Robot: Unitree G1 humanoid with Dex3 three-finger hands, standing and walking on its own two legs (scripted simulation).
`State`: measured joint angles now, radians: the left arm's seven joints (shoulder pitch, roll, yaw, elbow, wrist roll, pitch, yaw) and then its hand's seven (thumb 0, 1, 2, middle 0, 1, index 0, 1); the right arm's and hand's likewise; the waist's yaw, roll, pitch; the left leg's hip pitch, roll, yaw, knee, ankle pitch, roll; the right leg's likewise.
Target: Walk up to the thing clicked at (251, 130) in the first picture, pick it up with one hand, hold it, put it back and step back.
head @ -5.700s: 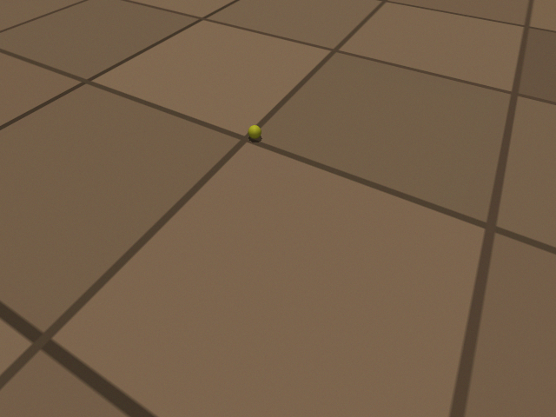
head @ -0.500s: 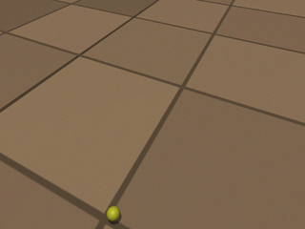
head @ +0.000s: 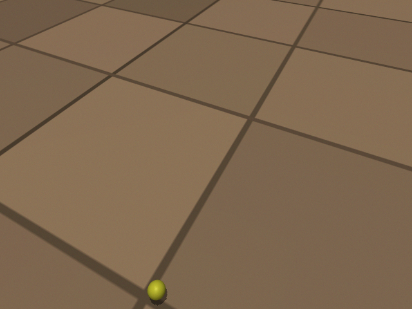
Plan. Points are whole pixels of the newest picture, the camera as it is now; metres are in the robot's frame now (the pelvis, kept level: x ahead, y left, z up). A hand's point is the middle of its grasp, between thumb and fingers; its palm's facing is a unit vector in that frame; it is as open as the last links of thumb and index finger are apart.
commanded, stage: walk up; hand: left
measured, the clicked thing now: (156, 289) +0.36 +0.22 -0.74
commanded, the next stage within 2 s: stand in 0.26 s
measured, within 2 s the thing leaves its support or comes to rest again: neither
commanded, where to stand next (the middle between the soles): +0.04 +0.00 m, yaw +1 degrees
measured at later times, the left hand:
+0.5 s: hand out of the picture +0.09 +0.25 -0.16, palm faces -0.02 -0.94 -0.34, open 7.4 cm
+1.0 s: hand out of the picture +0.08 +0.25 -0.16, palm faces -0.02 -0.94 -0.35, open 7.4 cm
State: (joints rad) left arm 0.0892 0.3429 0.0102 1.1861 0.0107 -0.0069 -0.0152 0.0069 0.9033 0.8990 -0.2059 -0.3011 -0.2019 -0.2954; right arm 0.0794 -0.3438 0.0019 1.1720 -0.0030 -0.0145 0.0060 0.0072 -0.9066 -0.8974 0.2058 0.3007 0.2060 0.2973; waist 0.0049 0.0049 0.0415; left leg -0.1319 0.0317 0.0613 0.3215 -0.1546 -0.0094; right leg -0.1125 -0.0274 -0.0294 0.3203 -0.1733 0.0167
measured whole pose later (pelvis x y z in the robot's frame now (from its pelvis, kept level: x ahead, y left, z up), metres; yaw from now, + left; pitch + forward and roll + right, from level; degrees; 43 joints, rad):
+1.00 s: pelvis +0.01 -0.01 +0.00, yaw +1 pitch -2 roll +0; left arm 0.10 0.35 0.00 1.15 0.01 -0.02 0.00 0.01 0.90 0.90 -0.21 -0.30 -0.20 -0.30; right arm 0.09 -0.35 0.00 1.15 -0.01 0.00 0.01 0.01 -0.91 -0.90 0.21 0.30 0.21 0.30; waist 0.00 0.00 0.04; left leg -0.11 0.04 0.05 0.30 -0.15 -0.02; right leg -0.09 -0.02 -0.04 0.30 -0.18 0.01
